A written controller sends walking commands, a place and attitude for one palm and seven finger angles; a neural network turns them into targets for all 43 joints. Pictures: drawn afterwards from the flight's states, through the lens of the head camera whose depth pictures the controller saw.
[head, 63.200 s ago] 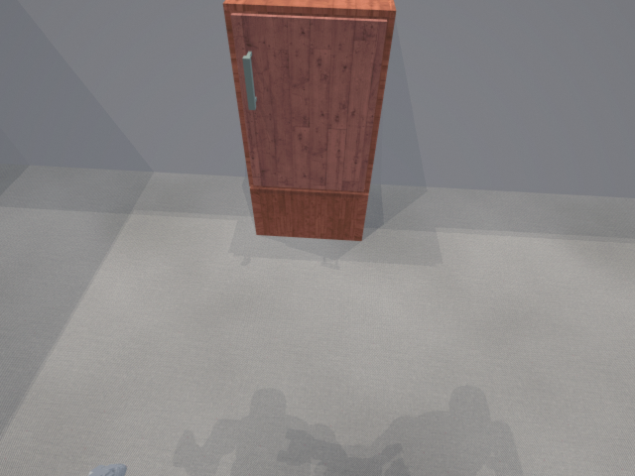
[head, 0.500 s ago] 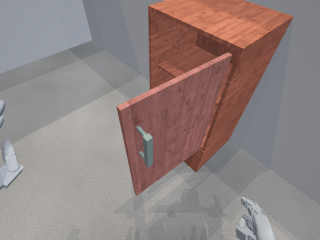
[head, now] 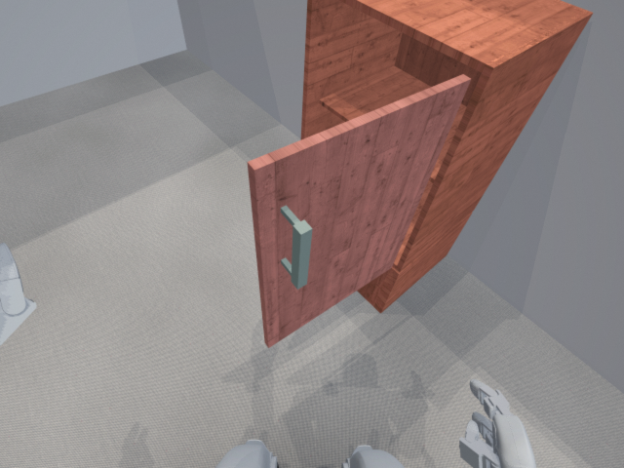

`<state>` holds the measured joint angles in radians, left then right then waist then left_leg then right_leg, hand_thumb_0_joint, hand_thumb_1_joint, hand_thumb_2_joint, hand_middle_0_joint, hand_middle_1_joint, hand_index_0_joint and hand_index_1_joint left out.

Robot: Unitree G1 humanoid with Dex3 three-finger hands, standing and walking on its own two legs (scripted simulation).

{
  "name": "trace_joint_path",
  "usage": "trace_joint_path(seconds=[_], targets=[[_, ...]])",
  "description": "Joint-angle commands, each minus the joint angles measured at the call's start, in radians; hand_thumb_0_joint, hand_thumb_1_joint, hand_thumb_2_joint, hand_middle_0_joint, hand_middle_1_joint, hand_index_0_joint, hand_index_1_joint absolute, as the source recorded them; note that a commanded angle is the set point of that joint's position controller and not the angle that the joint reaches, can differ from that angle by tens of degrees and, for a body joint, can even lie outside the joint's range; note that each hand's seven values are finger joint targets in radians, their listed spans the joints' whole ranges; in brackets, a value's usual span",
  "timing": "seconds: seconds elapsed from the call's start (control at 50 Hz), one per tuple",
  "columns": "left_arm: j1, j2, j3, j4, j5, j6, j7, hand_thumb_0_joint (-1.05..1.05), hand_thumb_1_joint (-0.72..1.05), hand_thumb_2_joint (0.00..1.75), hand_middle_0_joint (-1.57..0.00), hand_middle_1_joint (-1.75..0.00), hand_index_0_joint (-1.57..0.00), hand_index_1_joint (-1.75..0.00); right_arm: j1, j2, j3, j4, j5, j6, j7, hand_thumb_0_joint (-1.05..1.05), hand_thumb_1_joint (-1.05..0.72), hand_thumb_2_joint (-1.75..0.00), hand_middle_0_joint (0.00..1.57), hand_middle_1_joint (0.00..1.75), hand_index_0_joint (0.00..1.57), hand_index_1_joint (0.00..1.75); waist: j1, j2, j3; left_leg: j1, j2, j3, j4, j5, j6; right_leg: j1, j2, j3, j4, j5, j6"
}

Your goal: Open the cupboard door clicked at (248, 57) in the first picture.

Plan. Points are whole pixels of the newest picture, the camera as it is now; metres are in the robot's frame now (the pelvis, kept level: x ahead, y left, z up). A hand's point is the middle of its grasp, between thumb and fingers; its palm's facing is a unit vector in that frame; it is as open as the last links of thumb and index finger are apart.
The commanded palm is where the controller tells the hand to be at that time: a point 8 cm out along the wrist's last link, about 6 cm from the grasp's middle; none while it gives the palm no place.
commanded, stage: step back with the hand held close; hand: left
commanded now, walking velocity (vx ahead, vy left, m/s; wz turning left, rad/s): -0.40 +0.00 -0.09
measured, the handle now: (293, 249) +0.43 +0.04 -0.02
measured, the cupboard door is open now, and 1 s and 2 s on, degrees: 85 85 85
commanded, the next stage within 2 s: stop stepping back and stand still in 0.48 s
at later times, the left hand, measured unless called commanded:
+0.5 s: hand (13, 409) +0.14 +0.22 +0.18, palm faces +0.19 -0.82 -0.54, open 7.4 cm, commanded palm +0.08 +0.27 +0.20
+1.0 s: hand out of the picture -0.02 +0.23 +0.18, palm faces +0.42 -0.81 -0.40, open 7.4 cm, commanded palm -0.08 +0.27 +0.20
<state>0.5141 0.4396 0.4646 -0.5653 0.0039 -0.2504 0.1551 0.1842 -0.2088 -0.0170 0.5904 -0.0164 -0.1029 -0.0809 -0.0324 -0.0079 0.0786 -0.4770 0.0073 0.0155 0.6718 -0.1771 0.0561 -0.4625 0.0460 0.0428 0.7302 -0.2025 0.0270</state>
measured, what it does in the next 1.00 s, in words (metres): walks backwards: right foot, then left foot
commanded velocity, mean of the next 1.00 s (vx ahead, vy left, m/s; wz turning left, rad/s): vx -0.09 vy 0.03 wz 0.01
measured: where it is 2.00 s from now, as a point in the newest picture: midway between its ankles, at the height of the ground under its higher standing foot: outside the picture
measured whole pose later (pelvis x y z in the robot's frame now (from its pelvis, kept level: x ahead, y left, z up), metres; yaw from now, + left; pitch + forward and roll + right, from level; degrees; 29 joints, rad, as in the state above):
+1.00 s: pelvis -0.23 -0.02 +0.01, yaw -3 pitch -1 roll +1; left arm 0.50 0.39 0.41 -0.42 -0.02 -0.20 0.17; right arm 0.31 -0.23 -0.01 0.70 -0.01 -0.14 -0.10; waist -0.02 -0.03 -0.05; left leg -0.26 0.02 0.06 0.54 -0.26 0.01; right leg -0.25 -0.02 -0.04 0.59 -0.34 -0.01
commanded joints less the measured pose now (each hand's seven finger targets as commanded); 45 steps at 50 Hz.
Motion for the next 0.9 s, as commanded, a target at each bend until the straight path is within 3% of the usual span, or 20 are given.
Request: trace_joint_path(seconds=[0.0,0.06,0.12,0.16,0.18,0.22,0.28,0.34,0.38,0.42,0.48,0.54,0.58,0.64,0.66,0.68,0.7,0.74,0.78,0.88], targets=[[0.043,0.143,0.159,-0.184,-0.010,-0.069,0.025,0.00,0.90,0.90,-0.20,-0.30,-0.20,-0.30,-0.090,-0.137,-0.063,-0.139,-0.007,-0.079,-0.010,0.00,-0.90,-0.90,0.20,0.30,0.20,0.30,0.038,0.182,-0.146,-0.245,0.306,-0.293,-0.433,-0.361,0.122,0.348,0.046,0.022,0.181,-0.195,-0.011],[0.027,0.116,0.090,-0.180,-0.032,-0.074,0.013,0.00,0.90,0.90,-0.20,-0.30,-0.20,-0.30,-0.059,-0.126,-0.050,-0.073,-0.019,-0.106,0.009,0.00,-0.90,-0.90,0.20,0.30,0.20,0.30,0.034,0.215,-0.193,0.173,0.260,-0.232,-0.333,0.104,0.076,0.148,0.020,-0.012,-0.133,-0.240,-0.027],[-0.062,0.136,0.053,-0.196,-0.025,-0.091,-0.001,0.00,0.90,0.90,-0.20,-0.30,-0.20,-0.30,-0.060,-0.129,-0.046,-0.031,-0.020,-0.101,0.020,0.00,-0.90,-0.90,0.20,0.30,0.20,0.30,0.038,0.145,-0.317,0.452,0.213,-0.124,-0.147,0.602,0.016,0.140,-0.038,0.050,-0.356,0.202,-0.026],[-0.111,0.177,0.060,-0.216,-0.031,-0.076,0.001,0.00,0.90,0.90,-0.20,-0.30,-0.20,-0.30,-0.101,-0.109,-0.042,-0.075,0.005,-0.075,0.008,0.00,-0.90,-0.90,0.20,0.30,0.20,0.30,0.021,-0.043,-0.399,0.446,0.091,0.045,-0.079,0.448,-0.040,0.223,-0.127,0.097,-0.339,0.758,0.026],[-0.082,0.216,0.090,-0.215,-0.034,-0.063,0.005,0.00,0.90,0.90,-0.20,-0.30,-0.20,-0.30,-0.123,-0.105,-0.039,-0.095,0.021,-0.066,0.001,0.00,-0.90,-0.90,0.20,0.30,0.20,0.30,0.027,-0.125,-0.387,0.349,0.044,0.054,-0.050,0.222,-0.053,0.267,-0.182,0.109,-0.326,0.913,0.044],[0.055,0.252,0.157,-0.170,-0.038,-0.040,0.000,0.00,0.90,0.90,-0.20,-0.30,-0.20,-0.30,-0.157,-0.089,-0.025,-0.141,0.023,-0.046,0.000,0.00,-0.90,-0.90,0.20,0.30,0.20,0.30,0.051,-0.145,-0.302,0.136,-0.010,0.032,0.036,-0.110,-0.052,0.305,-0.245,0.149,-0.325,0.944,0.013],[0.090,0.240,0.165,-0.154,-0.042,-0.019,-0.011,0.00,0.90,0.90,-0.20,-0.30,-0.20,-0.30,-0.170,-0.080,0.002,-0.146,0.012,-0.011,-0.012,0.00,-0.90,-0.90,0.20,0.30,0.20,0.30,0.046,-0.070,-0.241,0.020,-0.018,0.006,-0.072,-0.094,-0.067,0.411,-0.232,0.135,-0.271,1.038,-0.061],[0.058,0.234,0.144,-0.168,-0.050,-0.022,-0.016,0.00,0.90,0.90,-0.20,-0.30,-0.20,-0.30,-0.109,-0.131,-0.019,-0.143,0.020,0.012,-0.021,0.00,-0.90,-0.90,0.20,0.30,0.20,0.30,0.034,0.074,-0.297,0.279,0.069,-0.043,-0.284,0.593,-0.044,0.373,-0.059,0.032,-0.233,0.742,0.002],[0.144,0.233,0.133,-0.181,-0.068,-0.016,-0.027,0.00,0.90,0.90,-0.20,-0.30,-0.20,-0.30,-0.111,-0.131,-0.038,-0.144,0.009,-0.005,-0.004,0.00,-0.90,-0.90,0.20,0.30,0.20,0.30,0.053,0.301,-0.409,0.520,0.229,-0.177,-0.298,1.058,0.009,0.182,0.024,-0.017,-0.074,-0.073,-0.008],[0.164,0.191,0.097,-0.232,-0.072,-0.011,-0.034,0.00,0.90,0.90,-0.20,-0.30,-0.20,-0.30,-0.078,-0.134,-0.042,-0.137,-0.008,-0.041,0.020,0.00,-0.90,-0.90,0.20,0.30,0.20,0.30,0.061,0.255,-0.373,0.398,0.300,-0.197,-0.363,0.796,0.055,0.184,0.029,0.014,0.133,-0.324,-0.022],[0.121,0.177,0.077,-0.254,-0.068,0.020,-0.008,0.00,0.90,0.90,-0.20,-0.30,-0.20,-0.30,-0.078,-0.137,-0.042,-0.119,0.002,-0.074,0.021,0.00,-0.90,-0.90,0.20,0.30,0.20,0.30,0.048,0.157,-0.300,0.399,0.279,-0.166,-0.393,0.617,0.081,0.098,0.007,-0.008,0.171,-0.266,-0.005],[0.084,0.183,0.084,-0.212,-0.068,0.049,0.011,0.00,0.90,0.90,-0.20,-0.30,-0.20,-0.30,-0.101,-0.144,-0.037,-0.108,-0.001,-0.083,0.009,0.00,-0.90,-0.90,0.20,0.30,0.20,0.30,0.039,0.186,-0.230,0.197,0.275,-0.160,-0.501,0.123,0.088,0.188,0.003,-0.033,0.196,-0.276,-0.006],[0.065,0.217,0.116,-0.227,-0.068,0.051,0.027,0.00,0.90,0.90,-0.20,-0.30,-0.20,-0.30,-0.102,-0.142,-0.036,-0.114,-0.004,-0.083,-0.002,0.00,-0.90,-0.90,0.20,0.30,0.20,0.30,0.041,0.234,-0.213,0.109,0.231,-0.145,-0.579,-0.212,0.061,0.281,0.014,-0.076,0.099,-0.286,-0.023],[0.099,0.197,0.103,-0.224,-0.072,0.056,0.035,0.00,0.90,0.90,-0.20,-0.30,-0.20,-0.30,-0.101,-0.134,-0.029,-0.125,-0.001,-0.074,-0.001,0.00,-0.90,-0.90,0.20,0.30,0.20,0.30,0.038,0.289,-0.203,0.024,0.111,-0.052,-0.518,-0.408,-0.032,0.452,0.037,-0.161,-0.277,-0.288,-0.057],[0.102,0.205,0.103,-0.225,-0.066,0.054,0.031,0.00,0.90,0.90,-0.20,-0.30,-0.20,-0.30,-0.092,-0.120,-0.030,-0.125,0.002,-0.065,0.002,0.00,-0.90,-0.90,0.20,0.30,0.20,0.30,0.028,0.144,-0.170,0.068,0.016,0.015,-0.327,-0.362,-0.073,0.354,-0.044,-0.071,-0.477,-0.298,-0.084],[0.109,0.277,0.153,-0.247,-0.057,0.042,0.031,0.00,0.90,0.90,-0.20,-0.30,-0.20,-0.30,-0.090,-0.112,-0.031,-0.120,-0.004,-0.048,0.008,0.00,-0.90,-0.90,0.20,0.30,0.20,0.30,0.031,-0.101,-0.161,0.185,-0.049,0.023,0.073,-0.221,-0.098,0.064,-0.296,0.255,-0.665,-0.441,-0.166],[0.038,0.283,0.157,-0.278,-0.061,0.027,0.037,0.00,0.90,0.90,-0.20,-0.30,-0.20,-0.30,-0.090,-0.118,-0.017,-0.108,-0.020,-0.046,0.008,0.00,-0.90,-0.90,0.20,0.30,0.20,0.30,0.040,-0.162,-0.093,0.075,-0.036,-0.042,0.324,-0.168,-0.092,-0.040,-0.447,0.390,-0.689,-0.329,-0.238],[-0.052,0.163,0.068,-0.140,-0.054,0.029,0.020,0.00,0.90,0.90,-0.20,-0.30,-0.20,-0.30,-0.015,-0.109,-0.032,-0.064,0.011,-0.059,0.010,0.00,-0.90,-0.90,0.20,0.30,0.20,0.30,0.001,-0.163,-0.120,-0.007,0.005,-0.062,0.429,-0.113,-0.094,0.045,-0.338,0.239,-0.579,-0.297,-0.162],[-0.076,0.166,0.051,-0.084,-0.044,0.032,0.022,0.00,0.90,0.90,-0.20,-0.30,-0.20,-0.30,-0.058,-0.114,-0.025,-0.070,0.017,-0.064,-0.010,0.00,-0.90,-0.90,0.20,0.30,0.20,0.30,0.004,-0.104,-0.081,0.064,0.040,-0.033,0.239,-0.120,-0.076,0.038,-0.297,0.143,-0.540,-0.279,-0.129],[-0.100,0.145,0.030,-0.015,-0.017,0.009,0.032,0.00,0.90,0.90,-0.20,-0.30,-0.20,-0.30,-0.030,-0.119,-0.021,-0.062,0.009,-0.104,-0.040,0.00,-0.90,-0.90,0.20,0.30,0.20,0.30,0.020,-0.044,-0.059,0.267,0.013,0.051,-0.254,-0.219,-0.007,0.099,-0.222,0.122,-0.420,-0.366,-0.112]])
